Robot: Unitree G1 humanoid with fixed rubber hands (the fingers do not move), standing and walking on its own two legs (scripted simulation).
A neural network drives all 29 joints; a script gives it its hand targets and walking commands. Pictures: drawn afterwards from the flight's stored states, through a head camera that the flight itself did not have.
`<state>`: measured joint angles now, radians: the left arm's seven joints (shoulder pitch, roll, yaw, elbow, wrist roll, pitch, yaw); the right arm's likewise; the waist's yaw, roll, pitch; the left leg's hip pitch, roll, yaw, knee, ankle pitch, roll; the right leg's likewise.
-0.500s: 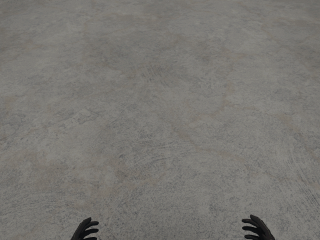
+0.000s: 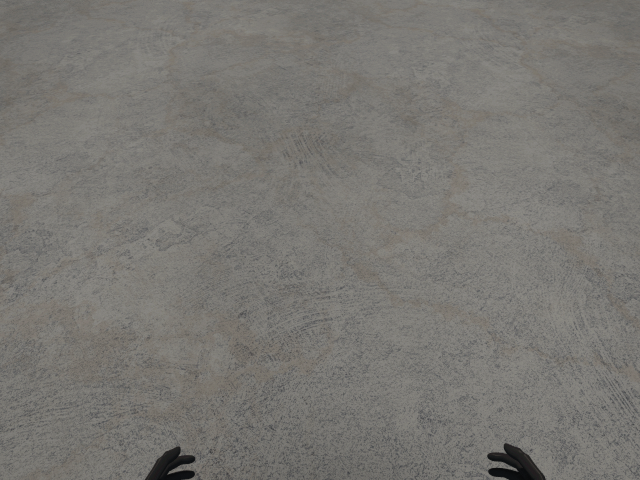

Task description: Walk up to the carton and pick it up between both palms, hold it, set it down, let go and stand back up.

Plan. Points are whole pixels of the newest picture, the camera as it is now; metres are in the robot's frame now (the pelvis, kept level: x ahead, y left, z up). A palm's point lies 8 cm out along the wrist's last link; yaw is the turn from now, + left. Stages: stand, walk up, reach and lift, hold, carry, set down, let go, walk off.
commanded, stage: stand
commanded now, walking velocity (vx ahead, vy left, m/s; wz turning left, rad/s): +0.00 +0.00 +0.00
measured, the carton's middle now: out of the picture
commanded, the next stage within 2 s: none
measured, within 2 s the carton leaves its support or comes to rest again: neither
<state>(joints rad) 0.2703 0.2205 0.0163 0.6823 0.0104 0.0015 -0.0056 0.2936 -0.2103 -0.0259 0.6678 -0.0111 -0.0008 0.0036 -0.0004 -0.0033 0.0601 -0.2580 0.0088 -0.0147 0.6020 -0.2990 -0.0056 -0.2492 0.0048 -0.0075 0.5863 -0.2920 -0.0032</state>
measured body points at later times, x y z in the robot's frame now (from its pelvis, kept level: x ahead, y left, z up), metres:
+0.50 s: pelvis +0.00 +0.00 +0.00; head +0.00 +0.01 +0.45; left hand +0.10 +0.25 -0.12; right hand +0.10 -0.24 -0.11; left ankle +0.02 +0.12 -0.73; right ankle +0.02 -0.12 -0.73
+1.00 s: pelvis +0.00 +0.00 +0.00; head +0.00 +0.01 +0.45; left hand +0.08 +0.25 -0.12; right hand +0.08 -0.25 -0.12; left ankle +0.02 +0.12 -0.73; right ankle +0.02 -0.12 -0.73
